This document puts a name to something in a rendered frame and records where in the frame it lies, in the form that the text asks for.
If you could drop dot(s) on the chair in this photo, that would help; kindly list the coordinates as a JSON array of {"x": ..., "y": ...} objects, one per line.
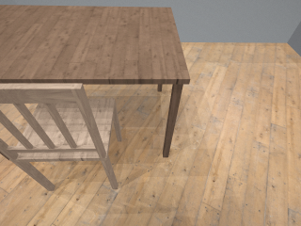
[{"x": 65, "y": 126}]

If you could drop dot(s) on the table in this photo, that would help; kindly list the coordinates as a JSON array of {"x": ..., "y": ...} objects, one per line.
[{"x": 94, "y": 45}]

